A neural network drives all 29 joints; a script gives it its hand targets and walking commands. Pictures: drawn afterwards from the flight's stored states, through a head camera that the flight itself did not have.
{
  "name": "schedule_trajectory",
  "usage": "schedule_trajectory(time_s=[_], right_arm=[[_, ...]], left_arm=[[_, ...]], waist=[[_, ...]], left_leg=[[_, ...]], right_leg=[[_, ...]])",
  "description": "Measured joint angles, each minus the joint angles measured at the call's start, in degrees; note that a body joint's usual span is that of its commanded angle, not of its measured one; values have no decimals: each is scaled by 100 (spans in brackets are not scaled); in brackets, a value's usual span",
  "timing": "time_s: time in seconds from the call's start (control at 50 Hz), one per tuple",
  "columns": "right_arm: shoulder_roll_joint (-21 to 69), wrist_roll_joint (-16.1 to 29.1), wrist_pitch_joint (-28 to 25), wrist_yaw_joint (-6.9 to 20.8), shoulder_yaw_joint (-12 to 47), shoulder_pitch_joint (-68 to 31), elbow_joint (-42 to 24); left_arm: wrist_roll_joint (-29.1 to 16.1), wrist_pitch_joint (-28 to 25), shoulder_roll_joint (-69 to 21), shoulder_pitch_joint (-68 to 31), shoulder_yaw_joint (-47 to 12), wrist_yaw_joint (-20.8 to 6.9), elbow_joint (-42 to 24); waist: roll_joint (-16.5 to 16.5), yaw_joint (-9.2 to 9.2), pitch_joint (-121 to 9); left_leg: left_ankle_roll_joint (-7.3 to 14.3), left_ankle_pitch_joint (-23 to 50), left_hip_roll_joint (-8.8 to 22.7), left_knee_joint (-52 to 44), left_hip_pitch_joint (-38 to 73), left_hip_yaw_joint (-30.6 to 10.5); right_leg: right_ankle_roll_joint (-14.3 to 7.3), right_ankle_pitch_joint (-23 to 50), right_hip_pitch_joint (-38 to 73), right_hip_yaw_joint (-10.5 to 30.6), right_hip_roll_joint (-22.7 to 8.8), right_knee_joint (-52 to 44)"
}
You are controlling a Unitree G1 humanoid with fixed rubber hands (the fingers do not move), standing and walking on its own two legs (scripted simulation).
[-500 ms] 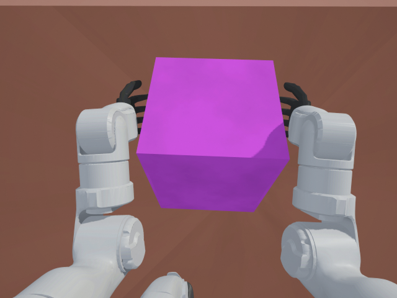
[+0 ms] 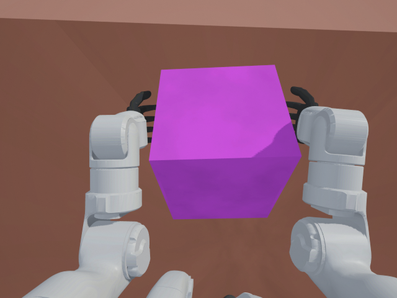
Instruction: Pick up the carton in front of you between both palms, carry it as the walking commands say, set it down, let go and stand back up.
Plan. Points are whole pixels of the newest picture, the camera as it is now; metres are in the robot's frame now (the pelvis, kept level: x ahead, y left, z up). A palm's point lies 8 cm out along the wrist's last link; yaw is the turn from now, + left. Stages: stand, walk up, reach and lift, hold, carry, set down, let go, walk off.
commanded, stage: carry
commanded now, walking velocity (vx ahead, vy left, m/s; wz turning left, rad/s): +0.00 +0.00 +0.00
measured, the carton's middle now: (218, 150) +0.38 +0.02 +0.07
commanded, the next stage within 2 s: none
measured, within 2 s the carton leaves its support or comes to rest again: neither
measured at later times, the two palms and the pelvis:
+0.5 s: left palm (167, 35) +0.56 +0.14 +0.20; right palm (317, 51) +0.54 -0.15 +0.19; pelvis +0.18 +0.02 +0.03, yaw -1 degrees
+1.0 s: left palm (168, 54) +0.57 +0.15 +0.16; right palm (306, 62) +0.56 -0.15 +0.16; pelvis +0.22 +0.00 +0.03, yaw -1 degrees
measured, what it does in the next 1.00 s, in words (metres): climbs: left foot, then right foot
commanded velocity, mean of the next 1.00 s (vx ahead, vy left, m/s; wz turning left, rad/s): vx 0.00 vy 0.00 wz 0.00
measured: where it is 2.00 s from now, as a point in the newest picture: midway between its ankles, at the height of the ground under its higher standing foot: (210, 292)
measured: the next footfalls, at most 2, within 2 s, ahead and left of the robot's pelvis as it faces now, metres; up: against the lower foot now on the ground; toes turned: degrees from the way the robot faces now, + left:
left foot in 0.18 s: +0.26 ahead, +0.10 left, +0.03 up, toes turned +6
right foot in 0.44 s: +0.22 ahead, -0.10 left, +0.02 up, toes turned -5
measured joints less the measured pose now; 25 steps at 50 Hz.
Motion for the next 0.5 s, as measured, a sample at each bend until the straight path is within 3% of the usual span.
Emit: schedule_trajectory(time_s=[0.1, 0.18, 0.22, 0.3, 0.38, 0.44, 0.5], right_arm=[[187, -148, 79, 1, -104, -57, -586], [259, -212, 5, 5, -138, -94, -754], [303, -268, -115, 6, -75, -97, -614], [309, -298, -123, -43, 74, 64, -341], [247, -128, -4, -99, 74, 237, -497], [206, -13, 41, -143, 48, 236, -720], [127, 60, 39, -147, 61, 200, -737]], left_arm=[[-202, 46, 35, -128, 159, 107, -426], [-183, -11, 60, -356, 284, 81, -403], [-171, -77, 171, -423, 293, 11, -225], [-72, -75, 217, -394, 247, -59, 161], [16, 27, 139, -394, 196, -65, 153], [55, 71, 88, -411, 180, -65, -77], [109, 49, 0, -335, 186, -64, -223]], waist=[[-76, 151, 255], [-130, 25, 182], [-325, -140, 167], [-171, -428, 123], [0, -608, 211], [-54, -635, 251], [29, -609, 155]], left_leg=[[33, 183, 43, -1783, -632, 220], [145, 1211, -49, -3905, -34, 505], [235, 1149, -188, -3882, 154, 659], [242, 847, -135, -4094, 519, 630], [232, 895, -21, -4514, 896, 590], [192, 728, -39, -4435, 1059, 650], [139, 467, 4, -4240, 1179, 656]], right_leg=[[39, -139, 641, 34, -104, -511], [199, -662, 937, 52, -201, -211], [299, -873, 912, 203, -387, 325], [371, -1425, 578, 705, -167, 1077], [411, -1099, 509, 736, -90, 290], [359, -70, 754, 626, -181, -606], [372, -123, 874, 607, -165, -487]])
